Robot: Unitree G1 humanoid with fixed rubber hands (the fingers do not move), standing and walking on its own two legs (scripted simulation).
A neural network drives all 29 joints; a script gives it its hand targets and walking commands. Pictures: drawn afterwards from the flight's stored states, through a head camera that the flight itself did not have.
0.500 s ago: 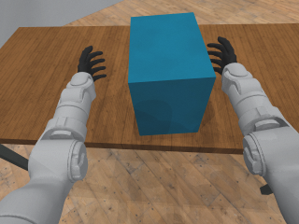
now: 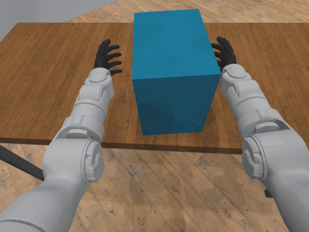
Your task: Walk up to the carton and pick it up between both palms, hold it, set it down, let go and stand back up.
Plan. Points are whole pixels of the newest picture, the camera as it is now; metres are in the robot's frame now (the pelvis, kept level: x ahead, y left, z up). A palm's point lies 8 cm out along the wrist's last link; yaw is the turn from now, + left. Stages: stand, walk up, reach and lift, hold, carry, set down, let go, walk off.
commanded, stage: reach and lift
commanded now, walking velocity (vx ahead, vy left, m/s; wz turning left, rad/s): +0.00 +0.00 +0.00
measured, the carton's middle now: (169, 74) +0.53 +0.00 +0.07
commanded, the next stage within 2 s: none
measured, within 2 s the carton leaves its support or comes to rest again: leaves its support in 1.12 s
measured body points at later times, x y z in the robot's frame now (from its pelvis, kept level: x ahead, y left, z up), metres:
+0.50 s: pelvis +0.01 +0.00 +0.00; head +0.07 -0.01 +0.45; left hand +0.48 +0.14 +0.14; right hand +0.50 -0.13 +0.13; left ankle +0.01 +0.13 -0.75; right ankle -0.01 -0.11 -0.75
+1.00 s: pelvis +0.02 +0.01 +0.00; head +0.07 +0.00 +0.45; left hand +0.47 +0.15 +0.13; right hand +0.49 -0.13 +0.13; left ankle +0.01 +0.13 -0.75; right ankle -0.01 -0.10 -0.75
